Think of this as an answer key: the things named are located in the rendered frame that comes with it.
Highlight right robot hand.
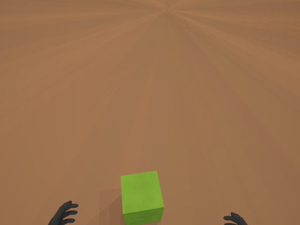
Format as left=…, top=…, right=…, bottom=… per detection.
left=223, top=212, right=247, bottom=225

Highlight carton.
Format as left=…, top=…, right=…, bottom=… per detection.
left=120, top=171, right=164, bottom=225

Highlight left robot hand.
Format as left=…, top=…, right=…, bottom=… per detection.
left=48, top=201, right=78, bottom=225

